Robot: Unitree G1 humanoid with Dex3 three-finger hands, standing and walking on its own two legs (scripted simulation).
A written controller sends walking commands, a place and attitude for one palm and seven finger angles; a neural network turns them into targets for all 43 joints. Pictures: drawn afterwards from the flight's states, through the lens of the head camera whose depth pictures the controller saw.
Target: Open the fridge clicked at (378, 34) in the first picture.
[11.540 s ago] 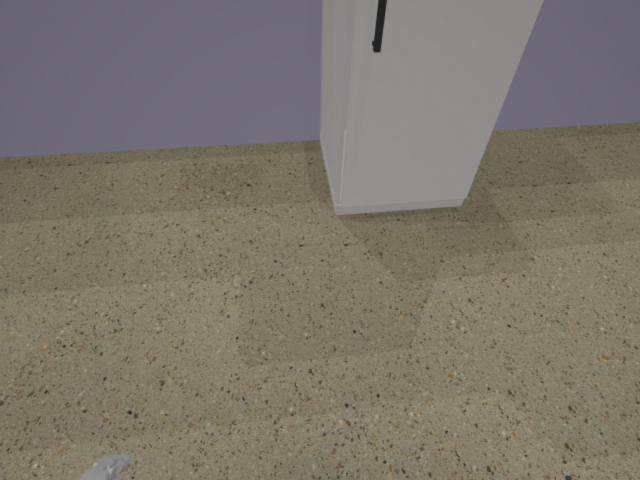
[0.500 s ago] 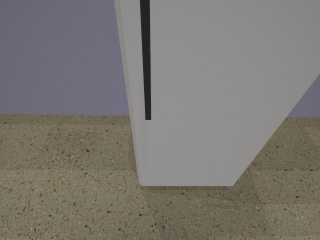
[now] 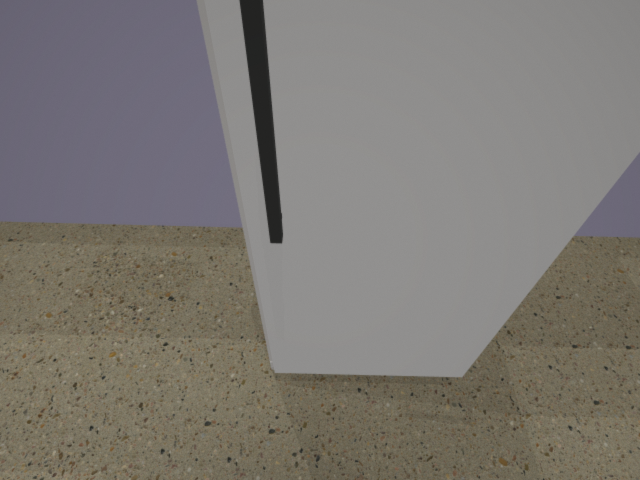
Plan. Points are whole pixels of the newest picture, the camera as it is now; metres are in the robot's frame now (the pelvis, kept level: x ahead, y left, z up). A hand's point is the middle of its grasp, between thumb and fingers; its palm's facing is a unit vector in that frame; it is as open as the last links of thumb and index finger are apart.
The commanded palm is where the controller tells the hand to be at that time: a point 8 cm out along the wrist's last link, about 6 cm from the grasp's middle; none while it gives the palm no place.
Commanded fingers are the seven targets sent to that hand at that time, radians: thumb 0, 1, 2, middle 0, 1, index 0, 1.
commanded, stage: shuffle to correct the standing spot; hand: left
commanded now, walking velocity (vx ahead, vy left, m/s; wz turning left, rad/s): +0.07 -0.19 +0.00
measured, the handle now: (265, 112) +0.48 +0.10 +0.22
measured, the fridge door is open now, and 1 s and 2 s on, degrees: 0 0 0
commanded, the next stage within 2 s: come to a stop and stand still in 0.24 s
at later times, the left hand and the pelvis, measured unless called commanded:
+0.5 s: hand out of the picture +0.06 +0.13 -0.18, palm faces +0.05 -0.99 -0.13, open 7.4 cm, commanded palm none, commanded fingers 0.00 0.90 0.90 -0.20 -0.30 -0.20 -0.30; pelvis +0.04 -0.04 +0.01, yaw -1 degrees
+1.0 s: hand out of the picture +0.07 +0.06 -0.17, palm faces +0.07 -0.98 -0.19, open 7.3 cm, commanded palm none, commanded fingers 0.00 0.90 0.90 -0.20 -0.30 -0.20 -0.30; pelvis +0.05 -0.12 +0.00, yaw +1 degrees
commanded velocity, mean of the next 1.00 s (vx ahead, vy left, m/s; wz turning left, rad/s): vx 0.00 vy -0.06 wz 0.00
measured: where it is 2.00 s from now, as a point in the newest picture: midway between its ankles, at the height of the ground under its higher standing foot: outside the picture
